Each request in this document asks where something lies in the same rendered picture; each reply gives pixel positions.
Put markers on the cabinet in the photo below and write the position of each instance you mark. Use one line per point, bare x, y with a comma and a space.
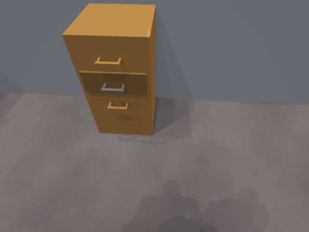
122, 33

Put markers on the handle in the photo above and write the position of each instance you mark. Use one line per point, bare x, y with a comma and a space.
112, 90
115, 108
106, 64

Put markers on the drawer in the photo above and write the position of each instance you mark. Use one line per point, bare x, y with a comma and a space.
136, 83

